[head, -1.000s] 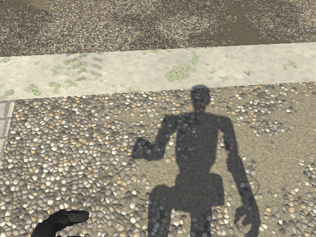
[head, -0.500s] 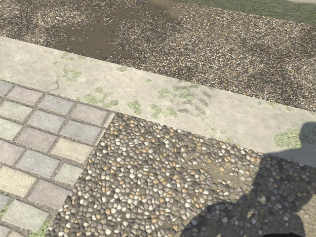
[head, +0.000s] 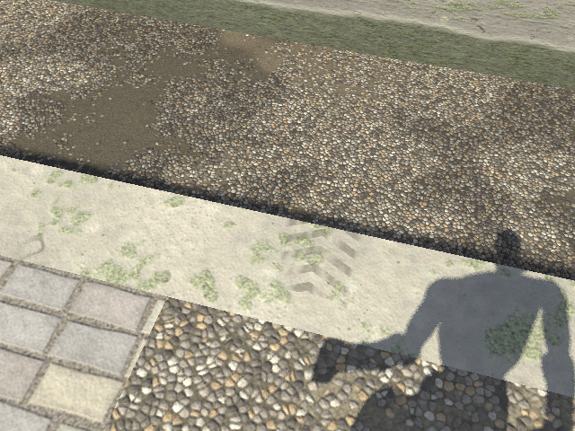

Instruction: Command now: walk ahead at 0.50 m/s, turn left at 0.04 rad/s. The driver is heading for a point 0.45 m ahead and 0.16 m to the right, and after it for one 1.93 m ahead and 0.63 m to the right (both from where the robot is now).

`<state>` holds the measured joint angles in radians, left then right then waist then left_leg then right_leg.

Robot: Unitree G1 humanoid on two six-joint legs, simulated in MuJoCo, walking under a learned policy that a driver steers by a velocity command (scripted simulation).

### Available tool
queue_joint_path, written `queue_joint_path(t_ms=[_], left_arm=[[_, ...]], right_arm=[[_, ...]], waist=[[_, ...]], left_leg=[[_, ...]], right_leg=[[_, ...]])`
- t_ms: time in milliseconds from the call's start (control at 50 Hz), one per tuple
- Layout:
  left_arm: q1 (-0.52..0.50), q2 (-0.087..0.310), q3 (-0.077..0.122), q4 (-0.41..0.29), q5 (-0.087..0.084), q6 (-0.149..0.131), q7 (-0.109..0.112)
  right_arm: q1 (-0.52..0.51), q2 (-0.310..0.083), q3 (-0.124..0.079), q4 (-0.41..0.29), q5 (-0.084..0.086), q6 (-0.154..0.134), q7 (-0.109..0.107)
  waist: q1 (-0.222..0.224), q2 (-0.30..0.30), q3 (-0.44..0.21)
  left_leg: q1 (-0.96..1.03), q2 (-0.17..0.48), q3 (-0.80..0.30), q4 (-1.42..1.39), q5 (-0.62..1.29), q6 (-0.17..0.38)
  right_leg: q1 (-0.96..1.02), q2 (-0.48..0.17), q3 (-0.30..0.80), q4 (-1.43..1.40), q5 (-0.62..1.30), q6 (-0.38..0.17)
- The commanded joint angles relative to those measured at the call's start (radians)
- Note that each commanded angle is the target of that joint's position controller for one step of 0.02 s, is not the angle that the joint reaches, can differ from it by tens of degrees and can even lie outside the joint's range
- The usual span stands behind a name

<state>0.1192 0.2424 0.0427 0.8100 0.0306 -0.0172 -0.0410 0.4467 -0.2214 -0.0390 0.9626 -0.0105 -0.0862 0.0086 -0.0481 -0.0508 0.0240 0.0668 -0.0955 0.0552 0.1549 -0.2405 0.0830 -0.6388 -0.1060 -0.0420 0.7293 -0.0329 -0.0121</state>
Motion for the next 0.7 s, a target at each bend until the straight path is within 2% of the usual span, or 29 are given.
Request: queue_joint_path(t_ms=[20, 60, 100, 120, 140, 160, 180, 200, 220, 240, 260, 280, 300, 340, 380, 440, 500, 560, 600, 620, 640, 660, 680, 700], left_arm=[[-0.127, 0.053, 0.003, -0.098, -0.002, -0.019, 0.001], [-0.129, 0.061, 0.005, -0.106, -0.002, -0.025, 0.004], [-0.037, 0.078, 0.015, -0.081, -0.002, -0.033, 0.015], [0.089, 0.093, 0.025, -0.040, 0.001, -0.040, 0.024], [0.263, 0.126, 0.041, 0.017, 0.015, -0.050, 0.035], [0.401, 0.232, 0.067, 0.039, 0.039, -0.056, 0.046], [0.394, 0.269, 0.078, 0.050, 0.013, -0.045, 0.033], [0.273, 0.221, 0.069, 0.031, -0.015, -0.040, 0.026], [0.190, 0.144, 0.049, 0.018, -0.019, -0.043, 0.024], [0.154, 0.097, 0.035, 0.023, -0.014, -0.048, 0.023], [0.148, 0.075, 0.026, 0.038, -0.016, -0.055, 0.026], [0.151, 0.063, 0.022, 0.050, -0.014, -0.062, 0.027], [0.179, 0.063, 0.021, 0.061, -0.011, -0.071, 0.024], [0.225, 0.085, 0.026, 0.088, -0.022, -0.081, 0.021], [0.267, 0.091, 0.026, 0.103, -0.026, -0.077, 0.024], [0.311, 0.090, 0.023, 0.111, -0.027, -0.067, 0.026], [0.359, 0.102, 0.025, 0.118, -0.023, -0.061, 0.030], [0.392, 0.111, 0.027, 0.121, -0.017, -0.054, 0.040], [0.372, 0.140, 0.038, 0.107, -0.009, -0.048, 0.047], [0.348, 0.145, 0.040, 0.098, -0.008, -0.045, 0.050], [0.312, 0.162, 0.046, 0.085, -0.013, -0.045, 0.052], [0.296, 0.140, 0.043, 0.070, -0.023, -0.052, 0.049], [0.324, 0.067, 0.026, 0.031, -0.032, -0.058, 0.053], [0.426, 0.028, 0.023, 0.002, -0.049, -0.048, 0.050]], right_arm=[[0.042, -0.140, -0.024, -0.017, -0.006, -0.011, -0.010], [0.039, -0.153, -0.026, -0.005, -0.009, -0.008, -0.017], [0.008, -0.173, -0.029, 0.001, -0.013, -0.007, -0.021], [-0.009, -0.182, -0.032, 0.004, -0.014, -0.002, -0.021], [-0.013, -0.170, -0.027, 0.000, -0.009, 0.000, -0.021], [0.034, -0.097, -0.007, -0.037, 0.020, -0.002, -0.016], [0.101, -0.086, -0.013, -0.029, 0.025, -0.005, -0.010], [0.034, -0.132, -0.024, -0.033, 0.001, 0.001, -0.013], [-0.042, -0.122, -0.021, -0.049, -0.004, -0.003, -0.007], [-0.071, -0.098, -0.017, -0.054, -0.003, -0.003, -0.003], [-0.078, -0.089, -0.016, -0.058, -0.016, 0.008, 0.001], [-0.056, -0.074, -0.013, -0.044, -0.025, 0.022, 0.007], [-0.050, -0.067, -0.012, -0.040, -0.024, 0.032, 0.013], [-0.103, -0.061, -0.012, -0.059, -0.029, 0.038, 0.019], [-0.183, -0.064, -0.011, -0.086, -0.029, 0.043, 0.021], [-0.324, -0.051, -0.004, -0.132, -0.025, 0.041, 0.022], [-0.412, -0.046, 0.002, -0.164, -0.016, 0.036, 0.017], [-0.475, -0.052, 0.004, -0.200, -0.004, 0.031, 0.008], [-0.452, -0.073, -0.002, -0.210, -0.004, 0.022, 0.000], [-0.401, -0.085, -0.007, -0.204, -0.006, 0.016, -0.004], [-0.286, -0.094, -0.014, -0.172, -0.012, 0.006, -0.010], [-0.133, -0.144, -0.032, -0.134, -0.026, -0.007, -0.023], [0.030, -0.233, -0.050, -0.137, -0.046, -0.013, -0.035], [-0.013, -0.299, -0.065, -0.143, -0.030, 0.011, -0.031]], waist=[[-0.003, 0.113, 0.090], [0.009, 0.114, 0.091], [0.058, 0.128, 0.040], [0.115, 0.117, -0.029], [0.182, 0.086, -0.132], [0.197, -0.071, -0.270], [0.145, -0.227, -0.354], [0.106, -0.076, -0.213], [0.090, 0.007, -0.089], [0.063, 0.031, -0.022], [0.040, 0.004, 0.005], [0.023, -0.008, 0.004], [0.022, -0.013, -0.008], [0.017, -0.004, 0.007], [0.028, -0.004, 0.039], [0.060, -0.003, 0.067], [0.091, -0.018, 0.050], [0.111, -0.036, 0.033], [0.093, -0.037, 0.030], [0.064, -0.040, 0.020], [0.009, -0.017, -0.020], [-0.054, 0.060, -0.110], [-0.092, 0.194, -0.282], [-0.014, 0.386, -0.334]], left_leg=[[-0.005, 0.299, -0.112, -0.018, 0.465, 0.116], [0.041, 0.317, -0.107, 0.025, 0.561, 0.106], [0.055, 0.313, -0.084, 0.152, 0.822, 0.081], [0.046, 0.289, -0.062, 0.310, 0.910, 0.065], [-0.068, 0.245, -0.031, 0.528, 0.795, 0.047], [-0.355, 0.142, 0.026, 0.880, 0.386, 0.011], [-0.579, -0.018, -0.054, 1.140, -0.267, -0.001], [-0.655, 0.062, -0.143, 1.198, -0.206, 0.013], [-0.668, 0.106, -0.129, 1.159, -0.129, 0.014], [-0.643, 0.147, -0.117, 1.082, -0.080, 0.015], [-0.606, 0.171, -0.114, 1.023, -0.058, 0.007], [-0.561, 0.178, -0.104, 0.999, -0.043, -0.002], [-0.542, 0.172, -0.090, 0.999, -0.032, -0.007], [-0.585, 0.189, -0.066, 0.938, 0.006, -0.026], [-0.652, 0.203, -0.048, 0.854, 0.068, -0.056], [-0.685, 0.192, -0.028, 0.667, 0.157, -0.094], [-0.649, 0.157, -0.015, 0.535, 0.204, -0.108], [-0.638, 0.134, -0.026, 0.477, 0.181, -0.102], [-0.571, 0.119, -0.036, 0.434, 0.124, -0.087], [-0.494, 0.108, -0.039, 0.400, 0.076, -0.076], [-0.343, 0.083, -0.023, 0.331, 0.085, -0.058], [-0.115, 0.149, -0.087, 0.279, 0.099, -0.024], [0.114, 0.425, -0.357, 0.255, -0.001, 0.020], [0.191, 0.566, -0.708, 0.129, -0.024, 0.118]], right_leg=[[-0.023, 0.027, -0.023, -0.087, 0.010, -0.027], [0.014, 0.047, -0.033, -0.133, -0.049, -0.056], [0.166, 0.102, -0.057, -0.172, -0.126, -0.092], [0.311, 0.140, -0.074, -0.218, -0.129, -0.112], [0.554, 0.107, -0.037, -0.247, -0.095, -0.141], [0.843, -0.161, 0.308, -0.278, -0.200, -0.218], [0.945, -0.319, 0.736, -0.435, -0.169, -0.310], [0.819, -0.281, 0.634, -0.452, -0.240, -0.287], [0.672, -0.247, 0.493, -0.477, -0.234, -0.266], [0.569, -0.195, 0.391, -0.520, -0.188, -0.229], [0.505, -0.154, 0.320, -0.542, -0.127, -0.202], [0.467, -0.128, 0.265, -0.561, -0.082, -0.189], [0.459, -0.121, 0.238, -0.565, -0.002, -0.196], [0.462, -0.101, 0.205, -0.585, 0.060, -0.211], [0.476, -0.082, 0.188, -0.602, 0.071, -0.217], [0.494, -0.055, 0.176, -0.597, 0.090, -0.209], [0.537, -0.046, 0.177, -0.541, 0.192, -0.200], [0.597, -0.063, 0.218, -0.470, 0.247, -0.210], [0.587, -0.077, 0.254, -0.418, 0.258, -0.202], [0.566, -0.079, 0.275, -0.375, 0.262, -0.192], [0.528, -0.052, 0.260, -0.274, 0.295, -0.173], [0.433, 0.024, 0.206, -0.059, 0.245, -0.140], [0.287, 0.105, 0.121, 0.248, -0.116, -0.110], [0.040, 0.214, 0.084, 0.424, -0.558, -0.089]])
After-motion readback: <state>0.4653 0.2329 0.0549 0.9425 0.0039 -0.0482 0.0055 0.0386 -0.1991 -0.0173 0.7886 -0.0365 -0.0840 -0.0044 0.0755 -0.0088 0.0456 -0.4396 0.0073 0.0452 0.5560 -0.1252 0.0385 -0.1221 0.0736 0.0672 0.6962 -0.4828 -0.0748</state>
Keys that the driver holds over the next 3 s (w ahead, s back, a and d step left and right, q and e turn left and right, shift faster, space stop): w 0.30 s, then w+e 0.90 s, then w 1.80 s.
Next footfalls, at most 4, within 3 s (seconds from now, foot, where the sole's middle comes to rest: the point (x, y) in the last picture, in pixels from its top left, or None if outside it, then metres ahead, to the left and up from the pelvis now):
0.14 right None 0.25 -0.11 -0.78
0.66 left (256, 415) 0.53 0.06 -0.78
1.20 right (365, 356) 0.66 -0.21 -0.78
1.74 left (348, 282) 0.88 -0.20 -0.78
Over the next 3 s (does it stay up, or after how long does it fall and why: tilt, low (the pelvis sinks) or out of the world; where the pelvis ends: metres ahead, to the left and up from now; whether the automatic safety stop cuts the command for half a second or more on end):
stays up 0.80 -0.29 -0.02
